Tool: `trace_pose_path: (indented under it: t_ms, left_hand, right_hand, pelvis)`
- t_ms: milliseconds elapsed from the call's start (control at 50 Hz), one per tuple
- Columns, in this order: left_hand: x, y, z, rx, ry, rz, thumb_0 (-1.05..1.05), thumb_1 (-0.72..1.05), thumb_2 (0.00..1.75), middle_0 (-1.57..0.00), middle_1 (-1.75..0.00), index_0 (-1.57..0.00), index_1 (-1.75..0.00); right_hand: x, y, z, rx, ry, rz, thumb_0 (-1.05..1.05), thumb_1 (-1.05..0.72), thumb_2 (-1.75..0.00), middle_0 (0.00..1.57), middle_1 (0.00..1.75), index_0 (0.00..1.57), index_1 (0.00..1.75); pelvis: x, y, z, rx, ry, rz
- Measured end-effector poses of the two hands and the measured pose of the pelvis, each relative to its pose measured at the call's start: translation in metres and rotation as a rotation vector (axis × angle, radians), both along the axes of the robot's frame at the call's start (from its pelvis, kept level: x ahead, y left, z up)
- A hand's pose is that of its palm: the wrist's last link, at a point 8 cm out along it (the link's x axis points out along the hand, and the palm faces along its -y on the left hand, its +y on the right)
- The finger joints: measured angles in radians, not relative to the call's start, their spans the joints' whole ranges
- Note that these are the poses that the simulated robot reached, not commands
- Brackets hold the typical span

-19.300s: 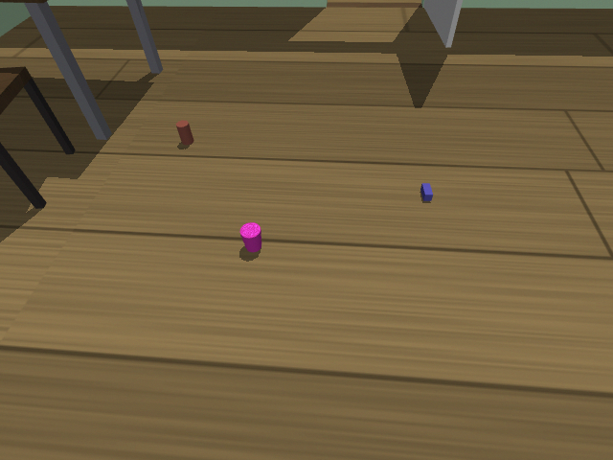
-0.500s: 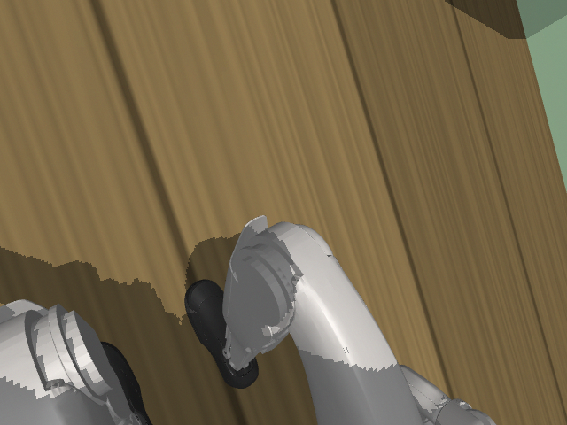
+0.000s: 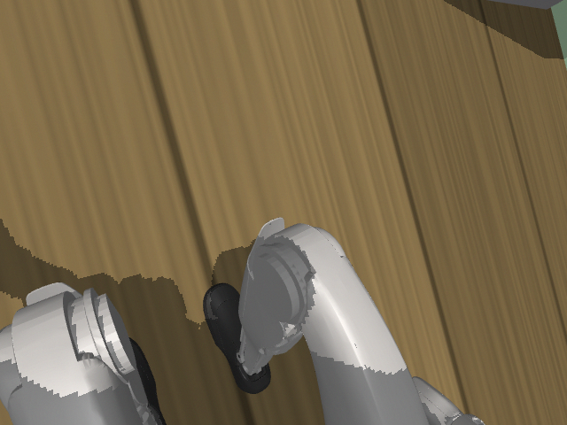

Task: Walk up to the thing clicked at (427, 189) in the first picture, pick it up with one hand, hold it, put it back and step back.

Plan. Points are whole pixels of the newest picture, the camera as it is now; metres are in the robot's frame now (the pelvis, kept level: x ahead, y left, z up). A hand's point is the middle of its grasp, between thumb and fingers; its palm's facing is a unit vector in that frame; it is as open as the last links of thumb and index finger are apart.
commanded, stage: settle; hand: left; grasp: from above
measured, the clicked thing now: out of the picture +0.45 +0.35 -0.28
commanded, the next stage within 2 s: lift in 0.58 s
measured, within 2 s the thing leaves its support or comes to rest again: neither
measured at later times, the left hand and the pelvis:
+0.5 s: hand out of the picture +0.43 +0.34 -0.16, palm faces -0.42 -0.11 -0.90, open 6.4 cm; pelvis +0.00 -0.01 +0.02, yaw +5 degrees
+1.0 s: hand out of the picture +0.41 +0.35 -0.09, palm faces -0.44 -0.12 -0.89, open 6.5 cm; pelvis +0.00 +0.00 +0.06, yaw +8 degrees
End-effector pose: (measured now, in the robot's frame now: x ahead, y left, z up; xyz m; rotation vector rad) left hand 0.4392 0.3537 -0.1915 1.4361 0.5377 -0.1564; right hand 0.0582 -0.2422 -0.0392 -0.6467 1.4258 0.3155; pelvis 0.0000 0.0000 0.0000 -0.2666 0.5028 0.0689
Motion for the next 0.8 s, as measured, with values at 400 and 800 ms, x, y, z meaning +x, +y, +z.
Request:
trace_pose_path:
  t_ms: [400,800]
  left_hand:
    - [-0.007,-0.007,0.075,0.010,0.020,-0.047,0.01,0.51,0.00,-1.07,-0.06,-1.10,-0.04]
    - [-0.004,-0.004,0.119,0.025,0.014,-0.055,0.00,0.49,0.01,-1.10,0.00,-1.13,0.00]
  right_hand:
    - [0.019,-0.013,-0.012,0.036,-0.084,-0.113,0.00,-0.92,-0.91,0.20,0.30,0.20,0.30]
    - [0.030,-0.025,-0.008,-0.013,-0.075,-0.181,0.00,-0.93,-0.91,0.20,0.30,0.20,0.30]
  pelvis:
    - [-0.002,-0.002,0.015,0.054,0.061,0.041]
    - [0.003,-0.005,0.037,0.086,0.127,0.062]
